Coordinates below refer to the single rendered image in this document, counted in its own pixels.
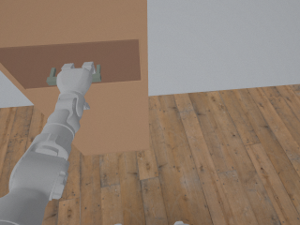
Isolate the robot left upper arm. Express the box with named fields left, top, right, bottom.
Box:
left=0, top=151, right=70, bottom=225

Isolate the handle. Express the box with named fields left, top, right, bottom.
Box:
left=46, top=64, right=101, bottom=85

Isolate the robot left forearm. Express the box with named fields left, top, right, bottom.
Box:
left=8, top=90, right=85, bottom=191

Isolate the left robot hand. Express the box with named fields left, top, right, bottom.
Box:
left=56, top=61, right=97, bottom=110

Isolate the cabinet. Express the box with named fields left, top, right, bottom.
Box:
left=0, top=0, right=149, bottom=156

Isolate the drawer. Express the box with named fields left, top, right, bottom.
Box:
left=0, top=39, right=142, bottom=89

